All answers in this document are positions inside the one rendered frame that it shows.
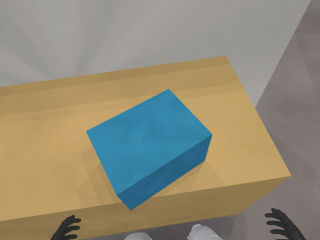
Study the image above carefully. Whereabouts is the robot right hand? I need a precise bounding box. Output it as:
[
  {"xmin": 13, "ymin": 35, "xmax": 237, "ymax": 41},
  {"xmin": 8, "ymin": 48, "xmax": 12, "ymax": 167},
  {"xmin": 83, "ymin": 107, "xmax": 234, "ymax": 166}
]
[{"xmin": 265, "ymin": 208, "xmax": 306, "ymax": 240}]

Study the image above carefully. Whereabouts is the carton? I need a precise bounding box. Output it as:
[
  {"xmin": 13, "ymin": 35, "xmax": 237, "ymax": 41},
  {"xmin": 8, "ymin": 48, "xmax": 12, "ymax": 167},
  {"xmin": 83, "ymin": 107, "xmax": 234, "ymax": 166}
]
[{"xmin": 86, "ymin": 89, "xmax": 213, "ymax": 210}]

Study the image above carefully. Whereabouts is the right robot thigh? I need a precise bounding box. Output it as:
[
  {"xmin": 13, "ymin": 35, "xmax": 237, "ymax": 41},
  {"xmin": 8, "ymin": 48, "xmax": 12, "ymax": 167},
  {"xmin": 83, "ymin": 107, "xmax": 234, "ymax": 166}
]
[{"xmin": 187, "ymin": 226, "xmax": 223, "ymax": 240}]

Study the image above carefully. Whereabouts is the robot left hand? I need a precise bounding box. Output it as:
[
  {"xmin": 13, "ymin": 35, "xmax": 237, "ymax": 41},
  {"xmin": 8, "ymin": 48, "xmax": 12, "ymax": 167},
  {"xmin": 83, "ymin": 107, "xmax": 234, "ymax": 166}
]
[{"xmin": 50, "ymin": 215, "xmax": 81, "ymax": 240}]

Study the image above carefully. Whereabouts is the pedestal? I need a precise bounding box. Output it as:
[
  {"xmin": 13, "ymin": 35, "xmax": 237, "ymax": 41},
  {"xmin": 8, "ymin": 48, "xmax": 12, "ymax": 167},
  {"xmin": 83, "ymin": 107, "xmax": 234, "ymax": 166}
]
[{"xmin": 0, "ymin": 55, "xmax": 292, "ymax": 240}]

